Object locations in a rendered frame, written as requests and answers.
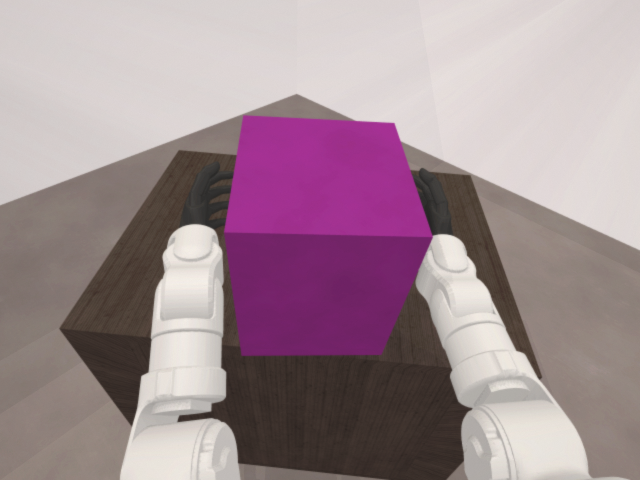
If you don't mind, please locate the right robot upper arm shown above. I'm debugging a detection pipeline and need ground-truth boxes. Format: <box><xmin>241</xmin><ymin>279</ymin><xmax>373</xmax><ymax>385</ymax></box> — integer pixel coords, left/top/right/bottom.
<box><xmin>461</xmin><ymin>400</ymin><xmax>629</xmax><ymax>480</ymax></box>

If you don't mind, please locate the robot right hand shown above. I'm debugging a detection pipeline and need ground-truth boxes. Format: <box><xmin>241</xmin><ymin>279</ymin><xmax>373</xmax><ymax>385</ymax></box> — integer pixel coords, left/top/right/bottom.
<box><xmin>412</xmin><ymin>168</ymin><xmax>453</xmax><ymax>236</ymax></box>

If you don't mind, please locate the robot left hand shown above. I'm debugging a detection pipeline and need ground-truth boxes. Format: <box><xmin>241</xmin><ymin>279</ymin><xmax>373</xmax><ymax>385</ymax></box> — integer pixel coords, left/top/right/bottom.
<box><xmin>179</xmin><ymin>161</ymin><xmax>234</xmax><ymax>229</ymax></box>

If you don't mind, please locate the carton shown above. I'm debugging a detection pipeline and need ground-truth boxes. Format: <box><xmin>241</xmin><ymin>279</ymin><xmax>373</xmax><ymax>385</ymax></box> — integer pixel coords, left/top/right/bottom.
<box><xmin>224</xmin><ymin>115</ymin><xmax>433</xmax><ymax>356</ymax></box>

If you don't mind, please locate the robot right forearm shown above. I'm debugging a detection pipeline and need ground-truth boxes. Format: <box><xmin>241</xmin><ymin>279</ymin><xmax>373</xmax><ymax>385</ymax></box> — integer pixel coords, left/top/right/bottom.
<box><xmin>416</xmin><ymin>234</ymin><xmax>588</xmax><ymax>470</ymax></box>

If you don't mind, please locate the pedestal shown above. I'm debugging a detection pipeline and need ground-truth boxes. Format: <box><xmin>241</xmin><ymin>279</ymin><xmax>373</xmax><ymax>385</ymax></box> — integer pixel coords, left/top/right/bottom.
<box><xmin>59</xmin><ymin>150</ymin><xmax>542</xmax><ymax>480</ymax></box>

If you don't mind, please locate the left robot upper arm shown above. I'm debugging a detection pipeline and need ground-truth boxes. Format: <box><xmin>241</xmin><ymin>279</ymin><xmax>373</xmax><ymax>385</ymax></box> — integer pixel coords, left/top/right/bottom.
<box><xmin>121</xmin><ymin>418</ymin><xmax>241</xmax><ymax>480</ymax></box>

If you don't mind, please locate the robot left forearm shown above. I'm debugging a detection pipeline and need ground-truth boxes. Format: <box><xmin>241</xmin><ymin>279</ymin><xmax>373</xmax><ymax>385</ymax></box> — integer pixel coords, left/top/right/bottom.
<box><xmin>120</xmin><ymin>224</ymin><xmax>226</xmax><ymax>480</ymax></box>

